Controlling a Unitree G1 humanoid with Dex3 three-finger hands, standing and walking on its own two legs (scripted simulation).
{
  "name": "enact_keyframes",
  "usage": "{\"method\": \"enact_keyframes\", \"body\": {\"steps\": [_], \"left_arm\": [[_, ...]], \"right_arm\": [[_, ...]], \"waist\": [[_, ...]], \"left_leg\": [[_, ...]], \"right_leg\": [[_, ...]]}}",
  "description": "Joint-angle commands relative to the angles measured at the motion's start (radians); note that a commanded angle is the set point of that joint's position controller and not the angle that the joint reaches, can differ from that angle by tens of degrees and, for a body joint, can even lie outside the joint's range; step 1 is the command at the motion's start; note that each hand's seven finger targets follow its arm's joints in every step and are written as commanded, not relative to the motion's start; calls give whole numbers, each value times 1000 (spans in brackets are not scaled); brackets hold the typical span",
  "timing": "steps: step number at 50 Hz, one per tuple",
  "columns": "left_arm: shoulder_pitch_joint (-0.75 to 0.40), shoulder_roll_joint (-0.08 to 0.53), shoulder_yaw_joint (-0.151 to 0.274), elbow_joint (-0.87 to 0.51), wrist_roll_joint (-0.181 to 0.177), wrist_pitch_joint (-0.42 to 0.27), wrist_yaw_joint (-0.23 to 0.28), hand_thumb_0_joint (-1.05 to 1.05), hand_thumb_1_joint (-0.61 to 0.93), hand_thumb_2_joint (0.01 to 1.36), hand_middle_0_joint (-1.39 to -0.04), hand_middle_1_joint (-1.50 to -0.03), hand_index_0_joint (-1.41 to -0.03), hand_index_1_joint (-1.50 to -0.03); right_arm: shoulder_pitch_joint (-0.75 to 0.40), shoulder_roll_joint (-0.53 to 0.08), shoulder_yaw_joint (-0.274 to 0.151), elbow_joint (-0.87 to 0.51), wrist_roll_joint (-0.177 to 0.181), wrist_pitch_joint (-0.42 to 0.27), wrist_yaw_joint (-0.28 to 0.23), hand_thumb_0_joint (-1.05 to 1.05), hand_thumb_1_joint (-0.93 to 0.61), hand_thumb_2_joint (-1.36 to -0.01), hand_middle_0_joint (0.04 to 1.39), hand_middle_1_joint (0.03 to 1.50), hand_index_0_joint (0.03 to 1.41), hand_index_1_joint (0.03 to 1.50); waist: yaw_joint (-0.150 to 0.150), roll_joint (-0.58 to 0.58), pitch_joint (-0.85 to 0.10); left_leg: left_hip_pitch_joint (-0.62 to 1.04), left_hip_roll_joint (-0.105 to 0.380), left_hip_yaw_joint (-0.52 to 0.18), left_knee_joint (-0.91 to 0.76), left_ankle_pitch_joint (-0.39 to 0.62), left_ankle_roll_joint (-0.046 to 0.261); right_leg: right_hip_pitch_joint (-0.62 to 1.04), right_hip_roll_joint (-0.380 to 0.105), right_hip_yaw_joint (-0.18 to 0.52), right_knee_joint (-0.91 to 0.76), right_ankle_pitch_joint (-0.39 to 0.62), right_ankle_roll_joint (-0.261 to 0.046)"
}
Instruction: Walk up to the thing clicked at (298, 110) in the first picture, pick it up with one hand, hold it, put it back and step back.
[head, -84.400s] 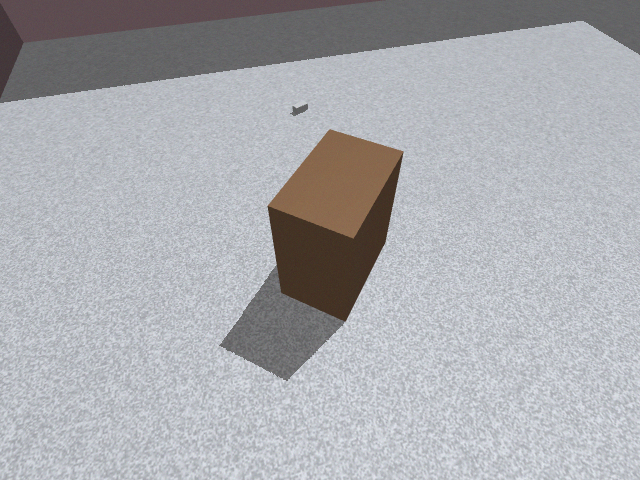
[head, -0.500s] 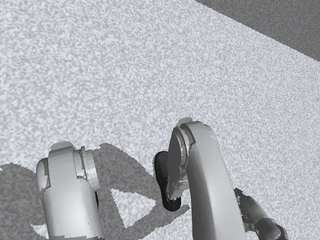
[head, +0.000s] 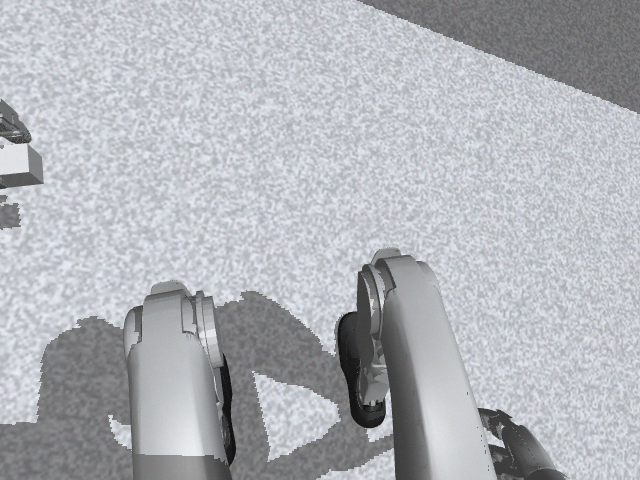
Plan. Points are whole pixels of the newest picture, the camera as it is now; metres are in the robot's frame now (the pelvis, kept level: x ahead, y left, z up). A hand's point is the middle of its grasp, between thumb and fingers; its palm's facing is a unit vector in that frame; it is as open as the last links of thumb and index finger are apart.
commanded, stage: lift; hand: left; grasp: from above
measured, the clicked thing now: out of the picture +0.47 +0.36 -0.18
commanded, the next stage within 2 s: go down in 1.32 s
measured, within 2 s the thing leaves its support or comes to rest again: neither
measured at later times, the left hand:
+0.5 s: hand out of the picture +0.38 +0.32 +0.08, palm faces -0.39 -0.11 -0.91, open 6.7 cm
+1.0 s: hand out of the picture +0.33 +0.28 +0.24, palm faces -0.42 -0.11 -0.90, open 5.9 cm
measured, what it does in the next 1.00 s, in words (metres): rises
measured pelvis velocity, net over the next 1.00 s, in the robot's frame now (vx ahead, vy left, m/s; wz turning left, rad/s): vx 0.03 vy -0.02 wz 0.12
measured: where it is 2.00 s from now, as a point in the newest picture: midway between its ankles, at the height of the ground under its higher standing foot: (291, 408)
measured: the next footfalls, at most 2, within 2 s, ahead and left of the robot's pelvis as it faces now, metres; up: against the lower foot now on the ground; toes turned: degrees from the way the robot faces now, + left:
none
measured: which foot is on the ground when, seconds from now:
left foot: down 0.00-1.00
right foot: down 0.00-1.00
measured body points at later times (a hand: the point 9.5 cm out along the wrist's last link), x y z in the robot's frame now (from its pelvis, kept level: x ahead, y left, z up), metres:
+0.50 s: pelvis +0.00 -0.01 +0.14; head +0.17 +0.03 +0.56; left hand +0.40 +0.33 +0.13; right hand +0.16 -0.26 +0.02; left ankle +0.08 +0.11 -0.33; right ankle +0.12 -0.15 -0.33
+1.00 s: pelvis +0.03 -0.02 +0.30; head +0.10 +0.00 +0.75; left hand +0.35 +0.28 +0.29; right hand +0.16 -0.27 +0.19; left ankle +0.08 +0.11 -0.33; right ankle +0.12 -0.15 -0.33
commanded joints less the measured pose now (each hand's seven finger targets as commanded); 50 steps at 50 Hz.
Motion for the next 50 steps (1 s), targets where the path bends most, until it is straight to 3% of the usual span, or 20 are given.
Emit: {"method": "enact_keyframes", "body": {"steps": [1,4,8,16,18,22,26,29,34,39,43,44,50], "left_arm": [[-267,332,91,-283,-73,-37,14,0,878,100,-1195,-198,-1242,-149],[-214,290,85,-283,-79,-51,20,0,819,117,-1160,-180,-1197,-142],[-159,205,40,-315,-94,-41,30,0,786,101,-1103,-228,-1152,-177],[-39,167,43,-482,-129,27,55,0,700,71,-1024,-235,-1075,-180],[-15,124,28,-507,-145,50,63,0,692,82,-1014,-240,-1066,-185],[73,95,25,-525,-159,90,73,0,663,99,-976,-280,-1034,-219],[181,16,-26,-564,-168,126,68,0,655,112,-975,-278,-1030,-220],[216,-3,-33,-572,-187,148,74,0,647,135,-977,-288,-1030,-234],[211,-68,-87,-541,-175,149,90,0,644,122,-958,-311,-1018,-249],[212,-103,-107,-490,-165,154,124,0,649,122,-938,-363,-1010,-289],[230,-141,-135,-472,-137,163,148,0,648,107,-929,-367,-1003,-290],[248,-168,-150,-448,-134,167,152,0,657,98,-934,-365,-1010,-286],[212,-199,-190,-386,-120,193,183,0,643,101,-920,-390,-999,-307]], "right_arm": [[168,-242,-129,-29,19,-4,-34,0,-916,-905,200,300,200,300],[151,-235,-143,-18,30,-5,-47,0,-914,-905,200,300,200,300],[134,-215,-152,-23,45,-14,-53,0,-910,-903,200,300,200,300],[105,-191,-172,-28,75,-28,-72,0,-909,-903,200,300,200,300],[91,-182,-176,-26,80,-33,-78,0,-905,-901,200,300,200,300],[64,-166,-176,-22,94,-42,-93,0,-905,-900,200,300,200,300],[44,-140,-171,-27,105,-53,-110,0,-903,-899,200,300,200,300],[29,-127,-167,-22,114,-72,-126,0,-906,-900,200,300,200,300],[36,-110,-154,1,119,-115,-152,0,-905,-900,200,300,200,300],[40,-108,-160,15,119,-151,-162,0,-904,-900,200,300,200,300],[48,-103,-165,29,123,-168,-164,0,-907,-901,200,300,200,300],[50,-103,-167,32,124,-171,-165,0,-909,-901,200,300,200,300],[56,-93,-170,42,129,-182,-162,0,-911,-902,199,300,199,300]], "waist": [[27,335,-828],[32,314,-762],[38,306,-738],[82,266,-799],[82,238,-777],[101,195,-727],[112,156,-670],[117,102,-620],[99,74,-486],[113,69,-436],[125,85,-447],[122,75,-431],[131,30,-351]], "left_leg": [[713,-7,53,-342,163,-4],[725,-4,28,-406,104,-8],[773,11,2,-508,30,-6],[963,18,20,-630,158,-7],[993,19,15,-680,144,-5],[1053,25,31,-772,118,-6],[1099,23,63,-875,66,-6],[1135,19,78,-936,59,-5],[1199,22,73,-1056,29,-7],[1299,16,80,-1179,6,-9],[1415,13,90,-1249,77,-21],[1435,15,89,-1262,94,-23],[1512,8,118,-1359,148,-22]], "right_leg": [[341,41,-57,-226,171,-97],[326,38,-62,-253,137,-97],[366,41,-64,-293,116,-85],[569,43,-47,-438,193,-74],[614,42,-43,-485,190,-70],[735,45,-32,-594,171,-65],[884,50,-16,-725,133,-64],[977,50,1,-817,117,-63],[1074,51,21,-937,98,-61],[1193,54,42,-1072,62,-59],[1274,59,47,-1149,114,-62],[1282,60,45,-1165,129,-61],[1387,64,50,-1278,153,-60]]}}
